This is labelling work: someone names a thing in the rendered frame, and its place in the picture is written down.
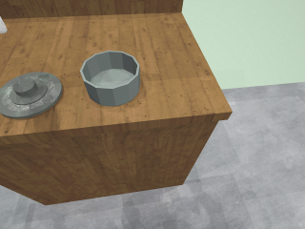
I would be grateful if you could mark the table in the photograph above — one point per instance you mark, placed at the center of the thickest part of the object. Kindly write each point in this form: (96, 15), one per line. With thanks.
(79, 149)

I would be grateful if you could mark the lid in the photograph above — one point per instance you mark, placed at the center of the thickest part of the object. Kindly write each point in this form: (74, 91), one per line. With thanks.
(49, 90)

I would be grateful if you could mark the knob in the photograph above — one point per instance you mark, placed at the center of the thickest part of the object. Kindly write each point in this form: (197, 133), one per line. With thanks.
(25, 87)

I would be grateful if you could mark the pot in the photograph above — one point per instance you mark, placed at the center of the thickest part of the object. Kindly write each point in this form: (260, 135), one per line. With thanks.
(112, 78)

